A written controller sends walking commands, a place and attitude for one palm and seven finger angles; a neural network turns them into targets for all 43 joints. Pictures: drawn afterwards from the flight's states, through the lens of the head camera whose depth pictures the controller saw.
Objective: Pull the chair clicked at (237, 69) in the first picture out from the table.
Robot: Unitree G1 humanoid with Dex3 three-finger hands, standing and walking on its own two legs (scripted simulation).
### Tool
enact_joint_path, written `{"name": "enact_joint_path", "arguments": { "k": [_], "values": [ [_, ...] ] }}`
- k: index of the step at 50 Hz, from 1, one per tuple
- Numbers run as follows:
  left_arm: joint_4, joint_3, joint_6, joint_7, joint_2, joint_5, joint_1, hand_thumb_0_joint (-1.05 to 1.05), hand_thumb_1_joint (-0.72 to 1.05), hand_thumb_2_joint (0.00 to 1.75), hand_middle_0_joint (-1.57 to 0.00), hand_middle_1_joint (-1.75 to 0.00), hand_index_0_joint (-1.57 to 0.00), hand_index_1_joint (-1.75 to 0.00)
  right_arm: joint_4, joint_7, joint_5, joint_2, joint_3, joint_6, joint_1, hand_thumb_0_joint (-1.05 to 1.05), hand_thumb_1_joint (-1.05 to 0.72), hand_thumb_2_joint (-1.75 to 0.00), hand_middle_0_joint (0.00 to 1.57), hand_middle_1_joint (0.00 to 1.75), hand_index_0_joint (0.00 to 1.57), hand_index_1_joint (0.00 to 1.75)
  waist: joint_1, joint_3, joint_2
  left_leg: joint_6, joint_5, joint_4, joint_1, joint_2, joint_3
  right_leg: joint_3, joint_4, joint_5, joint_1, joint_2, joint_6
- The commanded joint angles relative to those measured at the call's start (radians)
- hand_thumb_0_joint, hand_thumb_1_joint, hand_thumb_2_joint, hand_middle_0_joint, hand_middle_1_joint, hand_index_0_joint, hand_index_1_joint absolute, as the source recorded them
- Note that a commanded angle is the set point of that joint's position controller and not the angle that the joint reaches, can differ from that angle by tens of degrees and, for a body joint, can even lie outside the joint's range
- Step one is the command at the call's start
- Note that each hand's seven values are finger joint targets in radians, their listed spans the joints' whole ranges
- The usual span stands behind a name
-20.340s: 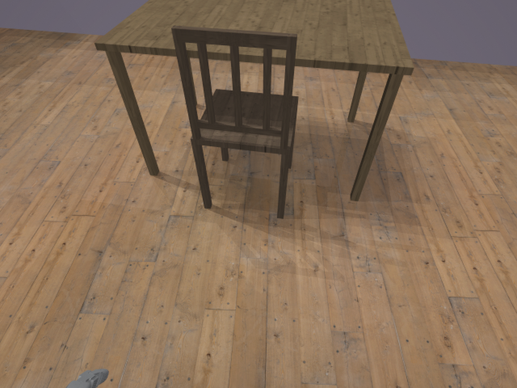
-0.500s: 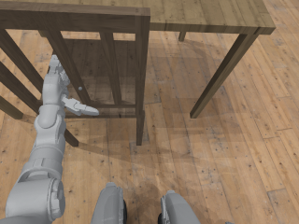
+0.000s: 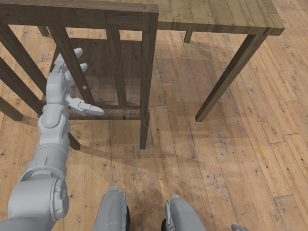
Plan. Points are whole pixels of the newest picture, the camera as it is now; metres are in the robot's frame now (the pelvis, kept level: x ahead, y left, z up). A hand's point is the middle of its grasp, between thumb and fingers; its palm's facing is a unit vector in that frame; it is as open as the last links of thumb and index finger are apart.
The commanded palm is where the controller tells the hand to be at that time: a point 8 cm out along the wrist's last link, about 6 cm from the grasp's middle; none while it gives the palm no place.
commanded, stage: hook a spindle and tug to test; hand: left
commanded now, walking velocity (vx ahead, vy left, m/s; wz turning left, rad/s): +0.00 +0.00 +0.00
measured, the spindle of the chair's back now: (77, 73) +0.51 +0.19 +0.04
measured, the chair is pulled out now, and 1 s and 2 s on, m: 0.00 0.02 0.16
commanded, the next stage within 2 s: step backward, pulling the chair out in 1.14 s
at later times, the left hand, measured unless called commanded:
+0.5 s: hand (83, 84) +0.48 +0.17 +0.04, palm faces +0.03 -1.00 -0.02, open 6.2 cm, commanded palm +0.45 +0.20 +0.03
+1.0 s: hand (86, 93) +0.45 +0.16 +0.04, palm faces +0.00 -1.00 -0.02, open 5.7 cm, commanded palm +0.42 +0.20 +0.03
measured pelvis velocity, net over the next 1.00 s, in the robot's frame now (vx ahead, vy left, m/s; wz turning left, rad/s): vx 0.03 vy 0.00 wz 0.00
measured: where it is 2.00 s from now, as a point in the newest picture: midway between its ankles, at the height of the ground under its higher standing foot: outside the picture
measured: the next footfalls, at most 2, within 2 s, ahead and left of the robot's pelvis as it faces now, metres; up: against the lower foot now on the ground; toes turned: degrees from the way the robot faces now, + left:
none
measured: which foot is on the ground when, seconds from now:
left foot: down 0.00-1.00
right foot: down 0.00-1.00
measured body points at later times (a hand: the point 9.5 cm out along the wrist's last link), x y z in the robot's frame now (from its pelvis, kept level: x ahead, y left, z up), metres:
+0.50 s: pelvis +0.01 +0.00 +0.01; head +0.15 +0.02 +0.43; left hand +0.47 +0.22 +0.04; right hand +0.07 -0.26 -0.12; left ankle +0.07 +0.10 -0.61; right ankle -0.01 -0.12 -0.61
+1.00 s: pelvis +0.03 +0.00 +0.01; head +0.16 +0.02 +0.45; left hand +0.44 +0.21 +0.04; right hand +0.12 -0.26 -0.11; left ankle +0.07 +0.10 -0.61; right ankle -0.01 -0.12 -0.61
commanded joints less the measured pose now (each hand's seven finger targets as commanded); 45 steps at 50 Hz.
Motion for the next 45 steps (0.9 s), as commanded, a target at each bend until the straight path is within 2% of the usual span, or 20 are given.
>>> {"name": "enact_joint_path", "arguments": {
  "k": [1,4,5,7,8,11,13,14,17,20,21,22,29,31,34,39,42,43,44,45],
  "values": [
    [-0.226,-0.003,-0.067,0.003,0.161,0.002,-0.375,0.00,-0.28,0.40,-0.39,-1.12,-0.39,-1.12,-0.073,-0.011,0.001,-0.169,-0.066,-0.017,0.128,0.00,-0.90,-0.90,0.20,0.30,0.20,0.30,-0.023,-0.501,0.095,0.000,0.304,-0.117,0.615,-0.021,-0.069,0.019,-0.195,0.309,-0.009,0.021,-0.027],
    [-0.240,-0.016,-0.065,0.004,0.134,-0.007,-0.359,0.00,-0.11,0.47,-0.45,-1.29,-0.45,-1.29,-0.073,-0.007,0.002,-0.168,-0.070,-0.019,0.128,0.00,-0.90,-0.90,0.20,0.30,0.20,0.30,-0.022,-0.502,0.090,-0.001,0.306,-0.122,0.635,-0.021,-0.072,0.016,-0.201,0.305,-0.014,0.021,-0.028],
    [-0.242,-0.006,-0.065,0.006,0.157,-0.004,-0.360,0.00,-0.05,0.49,-0.46,-1.34,-0.46,-1.34,-0.070,-0.009,0.003,-0.171,-0.070,-0.019,0.129,0.00,-0.90,-0.90,0.20,0.30,0.20,0.30,-0.022,-0.497,0.094,-0.001,0.304,-0.121,0.629,-0.019,-0.072,0.019,-0.202,0.306,-0.015,0.022,-0.029],
    [-0.229,-0.033,-0.062,0.008,0.121,-0.002,-0.367,0.00,0.06,0.54,-0.50,-1.45,-0.50,-1.45,-0.066,-0.008,0.002,-0.166,-0.070,-0.019,0.133,0.00,-0.90,-0.90,0.20,0.30,0.20,0.30,-0.032,-0.477,0.077,0.001,0.300,-0.122,0.619,-0.021,-0.071,0.017,-0.206,0.306,-0.017,0.022,-0.027],
    [-0.232,-0.048,-0.064,0.007,0.104,-0.005,-0.378,0.00,0.12,0.56,-0.50,-1.45,-0.50,-1.45,-0.064,-0.007,0.002,-0.165,-0.069,-0.021,0.137,0.00,-0.90,-0.90,0.20,0.30,0.20,0.30,-0.042,-0.471,0.074,0.002,0.303,-0.122,0.624,-0.020,-0.076,0.013,-0.201,0.306,-0.029,0.024,-0.027],
    [-0.227,-0.007,-0.068,0.005,0.155,-0.003,-0.344,0.00,0.28,0.64,-0.50,-1.45,-0.50,-1.45,-0.063,-0.008,0.002,-0.172,-0.072,-0.018,0.139,0.00,-0.90,-0.90,0.20,0.30,0.20,0.30,-0.024,-0.487,0.062,0.002,0.310,-0.123,0.615,-0.021,-0.069,0.020,-0.207,0.320,0.004,0.024,-0.028],
    [-0.247,-0.052,-0.070,-0.003,0.107,-0.004,-0.360,0.00,0.40,0.68,-0.50,-1.45,-0.50,-1.45,-0.064,-0.004,0.003,-0.165,-0.071,-0.021,0.137,0.00,-0.90,-0.90,0.20,0.30,0.20,0.30,-0.033,-0.495,0.098,0.000,0.329,-0.123,0.644,-0.021,-0.073,0.016,-0.198,0.327,-0.017,0.024,-0.031],
    [-0.252,-0.042,-0.071,-0.002,0.119,-0.002,-0.359,0.00,0.45,0.71,-0.50,-1.45,-0.50,-1.45,-0.061,-0.004,0.002,-0.167,-0.073,-0.019,0.139,0.00,-0.90,-0.90,0.20,0.30,0.20,0.30,-0.025,-0.496,0.117,-0.004,0.349,-0.124,0.665,-0.017,-0.077,0.013,-0.197,0.332,-0.028,0.023,-0.033],
    [-0.250,-0.042,-0.065,0.004,0.119,0.000,-0.347,0.00,0.62,0.78,-0.50,-1.45,-0.50,-1.45,-0.061,-0.002,0.000,-0.167,-0.075,-0.014,0.142,0.00,-0.90,-0.90,0.20,0.30,0.20,0.30,-0.029,-0.491,0.088,0.000,0.354,-0.123,0.652,-0.019,-0.073,0.015,-0.203,0.348,-0.010,0.025,-0.030],
    [-0.273,-0.059,-0.061,0.006,0.093,0.003,-0.332,0.00,0.79,0.85,-0.50,-1.45,-0.50,-1.45,-0.064,0.003,0.001,-0.164,-0.079,-0.013,0.142,0.00,-0.90,-0.90,0.20,0.30,0.20,0.30,-0.025,-0.514,0.104,-0.003,0.389,-0.122,0.685,-0.018,-0.077,0.010,-0.197,0.366,-0.016,0.024,-0.031],
    [-0.268,-0.048,-0.058,0.007,0.109,0.005,-0.317,0.00,0.84,0.88,-0.50,-1.45,-0.50,-1.45,-0.067,0.003,0.001,-0.165,-0.078,-0.011,0.143,0.00,-0.90,-0.90,0.20,0.30,0.20,0.30,-0.019,-0.512,0.105,-0.004,0.387,-0.123,0.672,-0.020,-0.074,0.012,-0.198,0.371,-0.003,0.024,-0.032],
    [-0.272,-0.053,-0.058,0.008,0.105,0.007,-0.323,0.00,0.90,0.90,-0.50,-1.45,-0.50,-1.45,-0.065,0.003,0.000,-0.164,-0.078,-0.010,0.143,0.00,-0.90,-0.90,0.20,0.30,0.20,0.30,-0.027,-0.503,0.088,-0.002,0.388,-0.123,0.669,-0.019,-0.074,0.010,-0.200,0.376,-0.001,0.024,-0.030],
    [-0.338,-0.080,-0.050,0.003,0.057,-0.006,-0.206,0.00,0.90,0.90,-0.50,-1.45,-0.50,-1.45,-0.087,0.010,0.006,-0.157,-0.082,-0.012,0.128,0.00,-0.90,-0.90,0.20,0.30,0.20,0.30,-0.001,-0.523,0.115,-0.006,0.453,-0.136,0.718,-0.019,-0.070,0.008,-0.203,0.422,0.024,0.023,-0.034],
    [-0.356,-0.072,-0.047,0.007,0.078,-0.002,-0.183,0.00,0.90,0.90,-0.50,-1.45,-0.50,-1.45,-0.090,0.011,0.005,-0.159,-0.081,-0.010,0.127,0.00,-0.90,-0.90,0.20,0.30,0.20,0.30,0.002,-0.521,0.096,-0.005,0.452,-0.136,0.701,-0.020,-0.066,0.012,-0.203,0.436,0.044,0.023,-0.032],
    [-0.413,-0.086,-0.048,0.011,0.052,-0.011,-0.125,0.00,0.90,0.90,-0.50,-1.45,-0.50,-1.45,-0.102,0.014,0.007,-0.152,-0.082,-0.016,0.120,0.00,-0.90,-0.90,0.20,0.30,0.20,0.30,0.011,-0.533,0.097,-0.003,0.498,-0.138,0.717,-0.021,-0.060,0.013,-0.203,0.487,0.074,0.022,-0.030],
    [-0.421,-0.080,-0.041,0.017,0.063,-0.013,-0.074,0.00,0.90,0.90,-0.50,-1.45,-0.50,-1.45,-0.104,0.013,0.011,-0.152,-0.079,-0.018,0.110,0.00,-0.90,-0.90,0.20,0.30,0.20,0.30,0.005,-0.472,0.051,-0.001,0.464,-0.142,0.663,-0.024,-0.051,0.016,-0.207,0.497,0.095,0.020,-0.025],
    [-0.448,-0.071,-0.046,0.014,0.065,-0.019,-0.043,0.00,0.90,0.90,-0.50,-1.45,-0.50,-1.45,-0.111,0.010,0.009,-0.149,-0.079,-0.024,0.106,0.00,-0.90,-0.90,0.20,0.30,0.20,0.30,0.013,-0.489,0.038,0.001,0.468,-0.138,0.652,-0.028,-0.040,0.025,-0.207,0.526,0.125,0.017,-0.022],
    [-0.453,-0.060,-0.048,0.015,0.080,-0.017,-0.027,0.00,0.90,0.90,-0.50,-1.45,-0.50,-1.45,-0.113,0.009,0.010,-0.151,-0.079,-0.026,0.104,0.00,-0.90,-0.90,0.20,0.30,0.20,0.30,0.022,-0.487,0.060,-0.001,0.482,-0.137,0.659,-0.027,-0.041,0.026,-0.201,0.530,0.121,0.017,-0.025],
    [-0.437,-0.081,-0.041,0.013,0.051,-0.021,-0.016,0.00,0.90,0.90,-0.50,-1.45,-0.50,-1.45,-0.115,0.012,0.011,-0.148,-0.076,-0.026,0.099,0.00,-0.90,-0.90,0.20,0.30,0.20,0.30,0.019,-0.472,0.072,-0.003,0.478,-0.141,0.661,-0.029,-0.042,0.022,-0.203,0.521,0.112,0.016,-0.025],
    [-0.438,-0.060,-0.040,0.015,0.072,-0.026,-0.021,0.00,0.90,0.90,-0.50,-1.45,-0.50,-1.45,-0.111,0.010,0.010,-0.149,-0.076,-0.026,0.098,0.00,-0.90,-0.90,0.20,0.30,0.20,0.30,0.018,-0.465,0.047,-0.002,0.467,-0.139,0.650,-0.028,-0.040,0.022,-0.206,0.523,0.119,0.015,-0.023]
  ]
}}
